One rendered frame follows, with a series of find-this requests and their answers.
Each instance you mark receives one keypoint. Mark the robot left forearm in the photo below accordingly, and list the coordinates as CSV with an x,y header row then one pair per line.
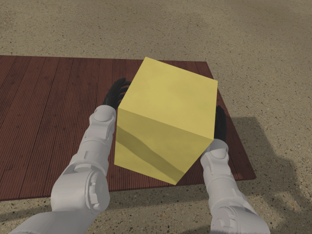
x,y
96,143

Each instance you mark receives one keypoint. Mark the robot right hand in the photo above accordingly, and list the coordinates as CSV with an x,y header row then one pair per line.
x,y
220,127

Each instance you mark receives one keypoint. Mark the carton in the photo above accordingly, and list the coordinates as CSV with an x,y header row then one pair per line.
x,y
165,121

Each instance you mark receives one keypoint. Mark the robot right forearm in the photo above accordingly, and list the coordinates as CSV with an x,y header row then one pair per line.
x,y
220,183

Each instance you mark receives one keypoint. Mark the robot left hand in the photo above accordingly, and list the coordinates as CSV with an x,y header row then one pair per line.
x,y
113,96

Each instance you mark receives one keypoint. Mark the robot right upper arm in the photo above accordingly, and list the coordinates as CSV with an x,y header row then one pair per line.
x,y
230,220

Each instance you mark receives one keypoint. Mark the robot left upper arm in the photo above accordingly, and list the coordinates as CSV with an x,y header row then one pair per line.
x,y
77,199

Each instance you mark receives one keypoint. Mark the table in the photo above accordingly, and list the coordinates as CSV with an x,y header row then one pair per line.
x,y
45,105

